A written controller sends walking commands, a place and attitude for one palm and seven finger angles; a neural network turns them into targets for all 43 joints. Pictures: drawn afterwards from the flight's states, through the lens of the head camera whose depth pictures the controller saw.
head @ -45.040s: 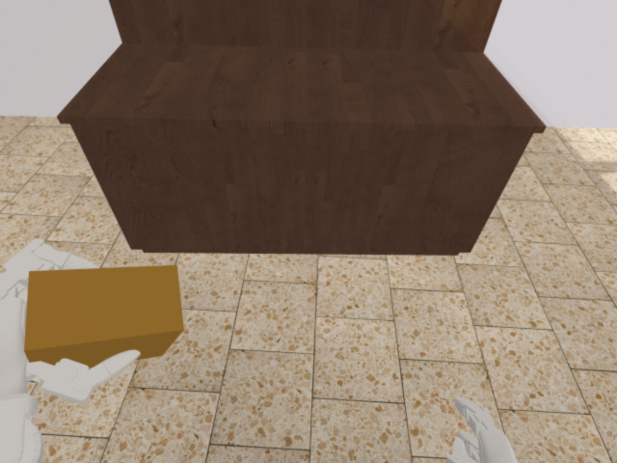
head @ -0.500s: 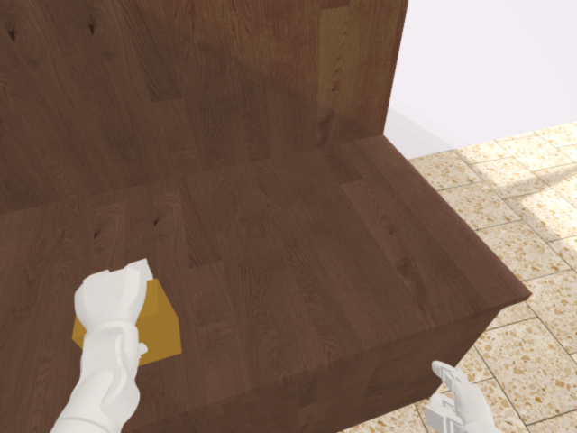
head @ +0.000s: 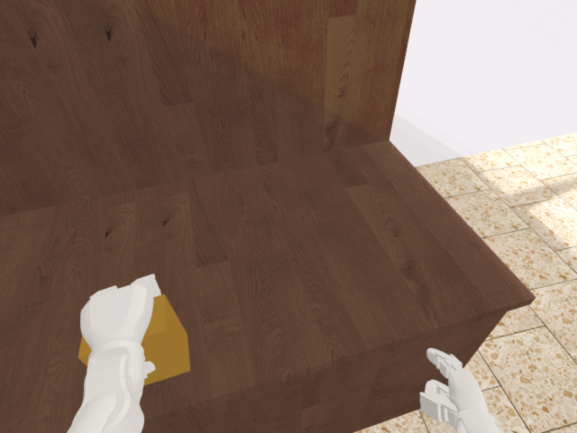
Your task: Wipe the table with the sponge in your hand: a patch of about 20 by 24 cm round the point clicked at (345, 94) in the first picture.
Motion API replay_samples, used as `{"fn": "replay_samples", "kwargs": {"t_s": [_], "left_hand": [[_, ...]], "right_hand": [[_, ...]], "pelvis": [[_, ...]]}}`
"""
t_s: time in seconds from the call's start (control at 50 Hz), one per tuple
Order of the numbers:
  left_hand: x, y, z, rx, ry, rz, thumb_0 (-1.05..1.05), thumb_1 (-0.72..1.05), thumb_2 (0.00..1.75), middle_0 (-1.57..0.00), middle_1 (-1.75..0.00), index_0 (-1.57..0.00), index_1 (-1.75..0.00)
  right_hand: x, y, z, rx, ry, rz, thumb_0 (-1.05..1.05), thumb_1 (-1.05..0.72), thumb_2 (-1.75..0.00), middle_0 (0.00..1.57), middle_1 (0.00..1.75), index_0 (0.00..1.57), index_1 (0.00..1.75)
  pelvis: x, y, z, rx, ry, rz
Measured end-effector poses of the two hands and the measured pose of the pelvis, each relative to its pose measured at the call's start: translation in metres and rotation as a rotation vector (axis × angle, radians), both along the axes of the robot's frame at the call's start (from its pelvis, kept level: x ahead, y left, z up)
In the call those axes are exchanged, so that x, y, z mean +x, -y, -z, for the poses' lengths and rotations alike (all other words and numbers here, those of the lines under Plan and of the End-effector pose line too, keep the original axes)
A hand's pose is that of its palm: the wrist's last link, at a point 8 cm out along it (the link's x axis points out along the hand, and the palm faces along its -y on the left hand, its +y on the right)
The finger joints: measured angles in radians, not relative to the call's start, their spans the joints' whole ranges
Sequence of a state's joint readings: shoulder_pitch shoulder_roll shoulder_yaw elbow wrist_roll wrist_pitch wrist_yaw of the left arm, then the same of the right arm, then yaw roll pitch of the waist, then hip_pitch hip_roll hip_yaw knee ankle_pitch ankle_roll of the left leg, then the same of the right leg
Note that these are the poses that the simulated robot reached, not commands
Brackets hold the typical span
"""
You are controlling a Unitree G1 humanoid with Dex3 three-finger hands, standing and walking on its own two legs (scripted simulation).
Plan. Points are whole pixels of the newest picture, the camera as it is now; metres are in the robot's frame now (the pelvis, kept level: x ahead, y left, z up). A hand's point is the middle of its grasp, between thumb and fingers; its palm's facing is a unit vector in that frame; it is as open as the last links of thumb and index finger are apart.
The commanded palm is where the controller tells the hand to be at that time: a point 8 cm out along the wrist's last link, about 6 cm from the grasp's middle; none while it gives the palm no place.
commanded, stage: lift the sponge slowly off the table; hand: left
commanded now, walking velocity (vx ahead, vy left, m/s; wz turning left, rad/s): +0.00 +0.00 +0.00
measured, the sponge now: (145, 351) +0.23 +0.27 -0.04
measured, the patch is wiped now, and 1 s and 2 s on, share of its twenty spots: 1.00 1.00 1.00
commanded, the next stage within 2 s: bring the sponge back beside the body in 1.90 s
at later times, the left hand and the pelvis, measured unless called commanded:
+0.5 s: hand (136, 334) +0.23 +0.26 +0.03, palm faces -0.02 -0.16 -0.99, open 10.4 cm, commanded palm +0.19 +0.26 +0.09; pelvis +0.00 +0.00 +0.01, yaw +0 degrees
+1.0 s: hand (133, 324) +0.22 +0.25 +0.06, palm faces +0.03 -0.16 -0.99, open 10.4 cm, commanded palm +0.19 +0.25 +0.13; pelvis -0.01 +0.00 +0.01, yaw +0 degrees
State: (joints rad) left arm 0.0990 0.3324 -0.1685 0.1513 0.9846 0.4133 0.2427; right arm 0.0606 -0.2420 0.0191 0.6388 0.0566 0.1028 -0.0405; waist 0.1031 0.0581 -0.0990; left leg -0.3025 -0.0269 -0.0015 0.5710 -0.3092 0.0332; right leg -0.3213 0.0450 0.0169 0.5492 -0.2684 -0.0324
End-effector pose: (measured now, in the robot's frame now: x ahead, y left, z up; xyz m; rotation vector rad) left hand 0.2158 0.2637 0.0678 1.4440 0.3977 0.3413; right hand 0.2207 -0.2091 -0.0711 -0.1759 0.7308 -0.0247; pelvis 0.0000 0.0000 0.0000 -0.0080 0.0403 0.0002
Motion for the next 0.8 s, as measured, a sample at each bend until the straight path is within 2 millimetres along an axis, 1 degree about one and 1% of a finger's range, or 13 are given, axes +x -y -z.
{"fn": "replay_samples", "kwargs": {"t_s": [0.1,0.26,0.46,0.62,0.72,0.8], "left_hand": [[0.001,0.001,-0.002,-0.006,-0.011,0.006,-0.01,-0.52,1.05,-0.66,-1.36,-0.68,-1.36],[-0.006,0.006,-0.005,-0.029,-0.008,0.029,-0.01,-0.52,1.05,-0.67,-1.34,-0.69,-1.35],[-0.007,0.004,-0.011,-0.053,-0.006,0.015,-0.01,-0.53,1.05,-0.68,-1.33,-0.71,-1.33],[-0.015,0.004,-0.018,-0.070,-0.001,0.031,0.00,-0.54,1.05,-0.69,-1.32,-0.72,-1.32],[-0.021,0.003,-0.025,-0.068,0.019,0.028,0.00,-0.54,1.05,-0.69,-1.31,-0.72,-1.32],[-0.021,0.005,-0.030,-0.067,0.027,0.030,0.00,-0.54,1.05,-0.69,-1.31,-0.72,-1.32]], "right_hand": [[0.002,-0.002,-0.001,0.002,0.005,-0.007,0.01,-0.91,-0.90,0.20,0.30,0.21,0.30],[0.004,-0.004,-0.002,0.005,0.007,-0.016,0.01,-0.91,-0.90,0.20,0.30,0.21,0.30],[0.007,-0.004,-0.006,-0.012,0.000,-0.025,0.01,-0.91,-0.90,0.20,0.30,0.21,0.30],[0.007,-0.004,-0.008,-0.011,0.007,-0.025,0.01,-0.91,-0.90,0.20,0.30,0.21,0.30],[0.007,-0.004,-0.009,-0.014,0.007,-0.029,0.01,-0.91,-0.90,0.20,0.30,0.20,0.29],[0.007,-0.005,-0.010,-0.017,0.005,-0.033,0.01,-0.91,-0.90,0.20,0.30,0.19,0.29]], "pelvis": [[0.000,0.000,-0.001,0.000,0.009,-0.001],[0.002,0.000,-0.003,0.000,0.026,0.000],[0.002,0.001,-0.006,-0.002,0.050,0.000],[0.002,0.000,-0.008,-0.003,0.069,0.006],[0.001,-0.001,-0.009,-0.004,0.083,0.002],[-0.002,-0.001,-0.010,-0.003,0.094,-0.002]]}}
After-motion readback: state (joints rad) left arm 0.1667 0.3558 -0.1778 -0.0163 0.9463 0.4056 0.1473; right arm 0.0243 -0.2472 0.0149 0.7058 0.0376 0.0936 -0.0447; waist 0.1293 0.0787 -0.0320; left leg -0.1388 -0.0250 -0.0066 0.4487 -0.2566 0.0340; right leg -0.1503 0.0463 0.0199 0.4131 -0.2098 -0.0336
